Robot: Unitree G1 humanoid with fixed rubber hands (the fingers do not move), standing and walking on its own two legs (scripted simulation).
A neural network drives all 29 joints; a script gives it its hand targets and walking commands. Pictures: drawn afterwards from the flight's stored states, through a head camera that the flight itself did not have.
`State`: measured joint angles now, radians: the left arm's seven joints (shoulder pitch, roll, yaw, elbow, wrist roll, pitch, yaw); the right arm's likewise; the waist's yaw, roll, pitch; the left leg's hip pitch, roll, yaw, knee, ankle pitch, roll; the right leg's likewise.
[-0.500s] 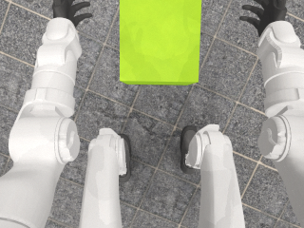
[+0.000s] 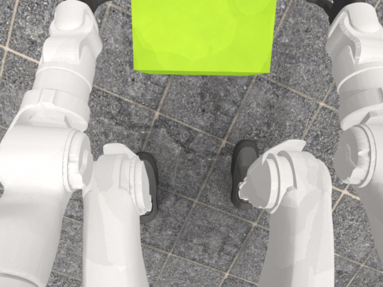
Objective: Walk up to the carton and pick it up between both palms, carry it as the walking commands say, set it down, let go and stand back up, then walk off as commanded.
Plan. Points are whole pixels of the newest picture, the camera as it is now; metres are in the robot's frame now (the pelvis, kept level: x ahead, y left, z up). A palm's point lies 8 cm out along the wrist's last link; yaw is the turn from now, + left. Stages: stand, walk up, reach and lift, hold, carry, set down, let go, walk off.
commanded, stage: reach and lift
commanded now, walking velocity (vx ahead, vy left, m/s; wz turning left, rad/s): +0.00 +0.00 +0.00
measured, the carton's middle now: (201, 3) +0.57 -0.02 -0.30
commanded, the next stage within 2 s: none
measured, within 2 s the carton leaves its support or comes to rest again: leaves its support in 1.92 s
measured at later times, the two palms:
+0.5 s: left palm (96, 16) +0.54 +0.17 -0.24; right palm (320, 16) +0.53 -0.23 -0.23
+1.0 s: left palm (107, 17) +0.53 +0.15 -0.23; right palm (299, 13) +0.53 -0.19 -0.22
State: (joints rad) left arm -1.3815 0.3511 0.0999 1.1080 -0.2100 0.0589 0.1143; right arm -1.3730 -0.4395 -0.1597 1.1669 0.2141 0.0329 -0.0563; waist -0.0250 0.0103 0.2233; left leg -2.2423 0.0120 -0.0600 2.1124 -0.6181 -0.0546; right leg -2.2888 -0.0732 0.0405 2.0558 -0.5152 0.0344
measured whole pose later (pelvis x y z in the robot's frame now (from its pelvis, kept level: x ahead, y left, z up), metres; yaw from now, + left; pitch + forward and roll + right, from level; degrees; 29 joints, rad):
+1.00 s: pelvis -0.02 +0.00 -0.03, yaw +1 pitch +37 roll +0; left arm -1.53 0.33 0.01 1.21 -0.26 0.02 0.13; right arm -1.56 -0.40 -0.06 1.28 0.24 -0.01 -0.07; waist -0.03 0.02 0.43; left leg -2.26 -0.01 -0.05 2.21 -0.59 -0.06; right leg -2.31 -0.07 0.07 2.16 -0.49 0.04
